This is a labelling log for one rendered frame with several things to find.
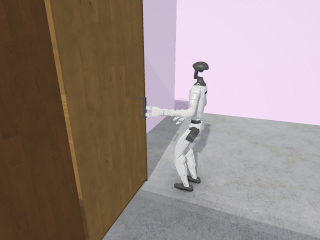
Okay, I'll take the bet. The robot right hand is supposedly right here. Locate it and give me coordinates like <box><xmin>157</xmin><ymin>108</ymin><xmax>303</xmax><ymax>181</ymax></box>
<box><xmin>173</xmin><ymin>116</ymin><xmax>188</xmax><ymax>124</ymax></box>

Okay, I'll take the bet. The right robot shin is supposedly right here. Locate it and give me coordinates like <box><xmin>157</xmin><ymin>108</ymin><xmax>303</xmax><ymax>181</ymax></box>
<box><xmin>183</xmin><ymin>152</ymin><xmax>197</xmax><ymax>179</ymax></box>

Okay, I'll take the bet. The robot left hand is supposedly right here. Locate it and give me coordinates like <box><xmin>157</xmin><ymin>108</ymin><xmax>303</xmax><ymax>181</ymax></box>
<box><xmin>145</xmin><ymin>106</ymin><xmax>162</xmax><ymax>117</ymax></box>

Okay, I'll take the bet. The left robot upper arm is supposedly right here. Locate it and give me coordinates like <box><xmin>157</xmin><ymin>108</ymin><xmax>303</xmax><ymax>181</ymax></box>
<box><xmin>187</xmin><ymin>86</ymin><xmax>201</xmax><ymax>117</ymax></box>

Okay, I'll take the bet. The wardrobe door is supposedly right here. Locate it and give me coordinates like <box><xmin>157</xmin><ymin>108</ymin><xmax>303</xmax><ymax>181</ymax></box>
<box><xmin>44</xmin><ymin>0</ymin><xmax>147</xmax><ymax>240</ymax></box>
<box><xmin>0</xmin><ymin>0</ymin><xmax>86</xmax><ymax>240</ymax></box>

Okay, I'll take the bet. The left robot forearm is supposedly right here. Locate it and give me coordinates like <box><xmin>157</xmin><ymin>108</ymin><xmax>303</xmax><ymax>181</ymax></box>
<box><xmin>162</xmin><ymin>108</ymin><xmax>193</xmax><ymax>118</ymax></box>

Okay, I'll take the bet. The handle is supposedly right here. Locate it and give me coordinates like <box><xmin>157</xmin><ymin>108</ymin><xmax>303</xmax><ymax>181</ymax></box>
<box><xmin>139</xmin><ymin>97</ymin><xmax>147</xmax><ymax>119</ymax></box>

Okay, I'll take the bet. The right robot foot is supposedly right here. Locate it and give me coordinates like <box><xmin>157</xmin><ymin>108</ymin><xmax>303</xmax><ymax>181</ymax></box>
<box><xmin>187</xmin><ymin>175</ymin><xmax>201</xmax><ymax>184</ymax></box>

